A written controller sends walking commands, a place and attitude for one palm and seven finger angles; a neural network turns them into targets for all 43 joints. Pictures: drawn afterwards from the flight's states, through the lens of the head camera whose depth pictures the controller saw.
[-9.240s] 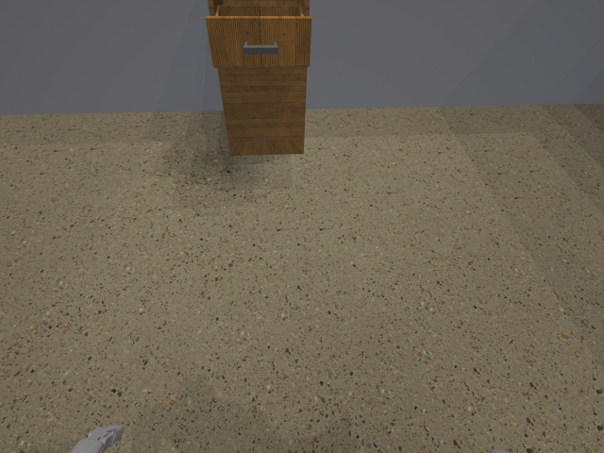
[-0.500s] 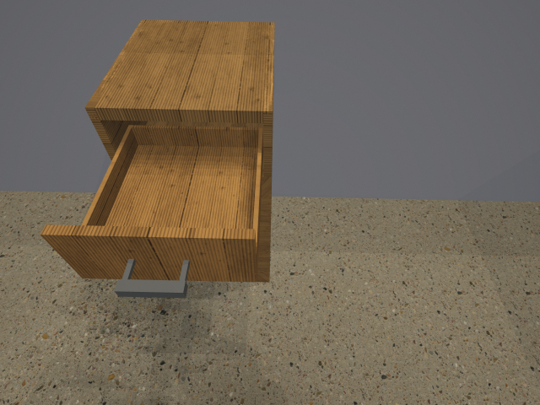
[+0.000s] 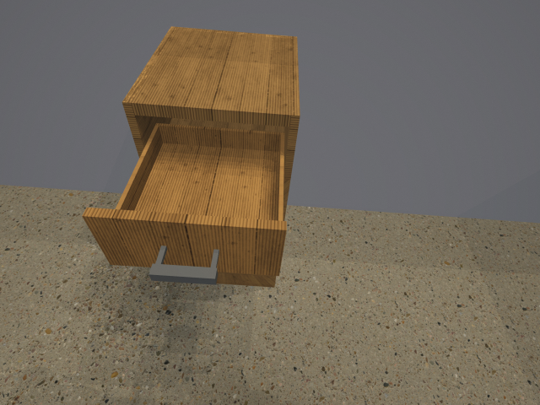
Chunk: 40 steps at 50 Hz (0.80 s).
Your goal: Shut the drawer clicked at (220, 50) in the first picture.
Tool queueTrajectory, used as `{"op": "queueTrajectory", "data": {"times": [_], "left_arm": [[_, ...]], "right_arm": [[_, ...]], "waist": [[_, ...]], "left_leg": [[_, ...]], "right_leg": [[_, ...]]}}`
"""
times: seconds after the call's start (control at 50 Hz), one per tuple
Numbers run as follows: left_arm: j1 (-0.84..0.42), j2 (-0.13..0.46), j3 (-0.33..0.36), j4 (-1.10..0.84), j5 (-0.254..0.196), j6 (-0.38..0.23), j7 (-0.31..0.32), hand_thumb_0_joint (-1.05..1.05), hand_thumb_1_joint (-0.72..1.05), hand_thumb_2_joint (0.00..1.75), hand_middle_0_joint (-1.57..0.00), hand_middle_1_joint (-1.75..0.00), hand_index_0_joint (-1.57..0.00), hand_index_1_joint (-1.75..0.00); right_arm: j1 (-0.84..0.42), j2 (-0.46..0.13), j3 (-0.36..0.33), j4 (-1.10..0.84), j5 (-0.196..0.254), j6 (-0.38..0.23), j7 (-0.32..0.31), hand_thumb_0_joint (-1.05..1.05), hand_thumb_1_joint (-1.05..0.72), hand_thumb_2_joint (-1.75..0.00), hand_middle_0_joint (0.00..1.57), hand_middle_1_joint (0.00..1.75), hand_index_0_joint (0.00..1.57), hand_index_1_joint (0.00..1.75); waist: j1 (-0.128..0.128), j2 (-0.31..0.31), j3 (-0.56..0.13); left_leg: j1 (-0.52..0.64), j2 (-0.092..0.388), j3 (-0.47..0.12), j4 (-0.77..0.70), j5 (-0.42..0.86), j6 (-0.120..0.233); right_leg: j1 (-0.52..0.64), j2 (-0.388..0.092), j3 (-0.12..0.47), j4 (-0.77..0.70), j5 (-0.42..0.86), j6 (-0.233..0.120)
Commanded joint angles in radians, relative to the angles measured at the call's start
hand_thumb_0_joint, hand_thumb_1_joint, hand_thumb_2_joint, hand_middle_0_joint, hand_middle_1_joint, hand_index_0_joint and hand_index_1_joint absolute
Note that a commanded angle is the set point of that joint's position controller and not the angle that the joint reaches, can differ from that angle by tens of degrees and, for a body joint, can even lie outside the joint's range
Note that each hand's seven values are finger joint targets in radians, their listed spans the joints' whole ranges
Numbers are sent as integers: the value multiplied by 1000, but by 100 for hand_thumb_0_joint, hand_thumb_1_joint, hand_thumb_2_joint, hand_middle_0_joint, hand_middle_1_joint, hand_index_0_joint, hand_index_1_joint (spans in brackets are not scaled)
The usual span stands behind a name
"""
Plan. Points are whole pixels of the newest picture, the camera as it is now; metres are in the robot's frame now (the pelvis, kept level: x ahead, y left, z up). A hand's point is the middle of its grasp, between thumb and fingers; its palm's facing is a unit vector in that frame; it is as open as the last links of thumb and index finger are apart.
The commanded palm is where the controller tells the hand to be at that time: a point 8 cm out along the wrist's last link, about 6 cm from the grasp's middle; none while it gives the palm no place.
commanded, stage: shuffle to correct the standing spot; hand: left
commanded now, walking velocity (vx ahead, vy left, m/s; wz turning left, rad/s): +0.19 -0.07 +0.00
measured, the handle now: (186, 263) +0.36 +0.18 -0.06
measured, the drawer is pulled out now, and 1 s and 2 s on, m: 0.30 0.30 0.30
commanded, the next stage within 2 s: come to a stop and stand still in 0.38 s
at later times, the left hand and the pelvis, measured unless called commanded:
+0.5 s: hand out of the picture -0.02 +0.13 -0.18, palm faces +0.02 -0.99 -0.11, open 7.4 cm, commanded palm none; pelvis +0.05 -0.02 -0.01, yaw -2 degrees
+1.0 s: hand out of the picture +0.11 +0.16 -0.18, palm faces +0.02 -0.98 -0.22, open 7.3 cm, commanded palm none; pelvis +0.07 -0.02 +0.00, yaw -2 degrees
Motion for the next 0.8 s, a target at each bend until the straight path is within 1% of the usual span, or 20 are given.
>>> {"op": "queueTrajectory", "data": {"times": [0.0, 0.1, 0.14, 0.24, 0.3, 0.34, 0.4, 0.44, 0.48, 0.5, 0.52, 0.54, 0.56, 0.58, 0.6, 0.64, 0.66, 0.7, 0.74, 0.78], "left_arm": [[120, 58, 6, -5, 5, -16, -4, 0, 90, 90, -20, -30, -20, -30], [177, 45, 5, 27, 12, -12, -10, 0, 90, 90, -20, -30, -20, -30], [201, 47, 7, 42, 11, -16, -13, 0, 90, 90, -20, -30, -20, -30], [196, 62, 14, 61, -1, -32, -12, 0, 90, 90, -20, -30, -20, -30], [181, 60, 17, 62, 0, -36, -9, 0, 90, 90, -20, -30, -20, -30], [179, 43, 13, 65, 2, -37, -13, 0, 90, 90, -20, -30, -20, -30], [178, -10, 2, 59, 11, -39, -17, 0, 90, 90, -20, -30, -20, -30], [131, -17, -1, 42, 14, -44, -21, 0, 90, 90, -20, -30, -20, -30], [115, -35, 2, 36, 9, -50, -23, 0, 90, 90, -20, -30, -20, -30], [149, -53, 3, 50, 4, -54, -22, 0, 90, 90, -20, -30, -20, -30], [218, -62, 3, 76, 1, -60, -18, 0, 90, 90, -20, -30, -20, -30], [239, -31, 7, 91, 2, -66, -8, 0, 90, 90, -20, -30, -20, -30], [244, 30, 16, 97, 0, -71, 3, 0, 90, 90, -20, -30, -20, -30], [205, 56, 11, 88, -4, -70, 7, 0, 90, 90, -20, -30, -20, -30], [150, 65, 3, 69, 2, -67, 3, 0, 90, 90, -20, -30, -20, -30], [104, 35, 2, 66, -1, -65, 10, 0, 90, 90, -20, -30, -20, -30], [113, 36, 0, 68, -2, -63, 17, 0, 90, 90, -20, -30, -20, -30], [121, 71, 10, 61, -2, -53, 23, 0, 90, 90, -20, -30, -20, -30], [88, 107, 27, 37, -6, -42, 25, 0, 90, 90, -20, -30, -20, -30], [45, 120, 39, 11, -13, -28, 22, 0, 90, 90, -20, -30, -20, -30]], "right_arm": [[28, -131, -25, -31, 1, -24, -4, 0, -90, -90, 20, 30, 20, 30], [34, -146, -34, -5, -4, -11, -2, 0, -90, -90, 20, 30, 20, 30], [29, -131, -33, 2, -3, -12, -2, 0, -90, -90, 20, 30, 20, 30], [41, -67, -23, 9, 1, -29, -1, 0, -90, -90, 20, 30, 20, 30], [61, -56, -22, 18, 1, -46, -1, 0, -90, -90, 20, 30, 20, 30], [101, -73, -24, 38, 2, -57, -3, 0, -90, -90, 20, 30, 20, 30], [186, -140, -41, 72, -2, -60, -13, 0, -90, -90, 20, 30, 20, 30], [199, -132, -41, 73, -4, -68, -16, 0, -90, -90, 20, 30, 20, 30], [158, -115, -35, 66, -7, -70, -15, 0, -90, -90, 20, 30, 20, 30], [112, -102, -28, 57, -5, -68, -17, 0, -90, -90, 20, 30, 20, 30], [67, -87, -18, 51, 0, -64, -20, 0, -90, -90, 20, 30, 20, 30], [62, -45, -10, 42, 10, -67, -22, 0, -90, -90, 20, 30, 20, 30], [51, 2, 3, 28, 17, -61, -23, 0, -90, -90, 20, 30, 20, 30], [69, 6, 5, 34, 15, -51, -26, 0, -90, -90, 20, 30, 20, 30], [112, 13, 2, 50, 15, -48, -24, 0, -90, -90, 20, 30, 20, 30], [91, 19, 2, 67, 11, -32, -27, 0, -90, -90, 20, 30, 20, 30], [96, 13, 3, 68, 14, -30, -31, 0, -90, -90, 20, 30, 20, 30], [89, 4, -2, 60, 21, -23, -34, 0, -90, -90, 20, 30, 20, 30], [104, -21, -16, 50, 20, -13, -36, 0, -90, -90, 20, 30, 20, 30], [117, -51, -25, 50, 15, -6, -37, 0, -90, -90, 20, 30, 20, 30]], "waist": [[2, 41, 19], [8, 76, 74], [16, 40, 102], [-4, -87, 104], [-20, -92, 106], [-29, -2, 103], [-38, 245, 118], [-41, 245, 121], [-18, 191, 75], [15, 159, 31], [55, 95, -13], [51, -41, -34], [41, -208, -43], [22, -194, -37], [-10, -90, -60], [-8, -197, 52], [0, -173, 59], [8, -111, 7], [-7, -93, -28], [-19, -70, -44]], "left_leg": [[44, 99, -171, -200, -312, 4], [-6, 117, -193, -244, -509, 23], [-26, 98, -170, -205, -459, 24], [-19, 21, -48, 7, -261, 5], [11, 17, -22, 49, -205, 4], [72, 56, -71, -22, -192, 21], [135, 221, -339, -235, -337, 118], [166, 289, -405, -272, -227, 190], [128, 284, -327, -229, -67, 194], [79, 247, -229, -171, 27, 158], [59, 188, -151, -63, 97, 109], [-4, 112, -62, 37, 94, 44], [-98, 38, 8, 86, -152, -12], [-76, 28, 10, 136, -314, -34], [-1, 28, -12, 152, -344, -41], [-41, 45, 1, 157, -289, -45], [-63, 41, -2, 145, -282, -42], [-64, 20, 23, 113, -264, -45], [-21, 3, 49, 31, -162, -48], [104, 23, 47, -26, 111, -41]], "right_leg": [[-81, -24, 49, -115, -89, -50], [-124, 12, 20, -80, -237, -56], [-121, 3, 46, -108, -224, -67], [-140, -80, 192, -218, -269, -117], [-154, -88, 184, -183, -201, -125], [-180, -35, 110, -84, -126, -105], [-288, 64, -44, 177, -136, -65], [-368, 41, -23, 347, -218, -72], [-305, 9, -1, 309, -223, -75], [-170, 10, -4, 162, -169, -65], [-37, 21, -8, -33, 12, -49], [69, -36, 77, -125, 236, -45], [133, -181, 229, -165, 529, -49], [99, -272, 251, -180, 715, -89], [45, -280, 221, -157, 692, -146], [43, -223, 168, -112, 999, -123], [95, -217, 143, -69, 1182, -108], [172, -218, 132, -12, 1343, -107], [194, -215, 120, 58, 1368, -126], [102, -187, 100, 89, 1142, -122]]}}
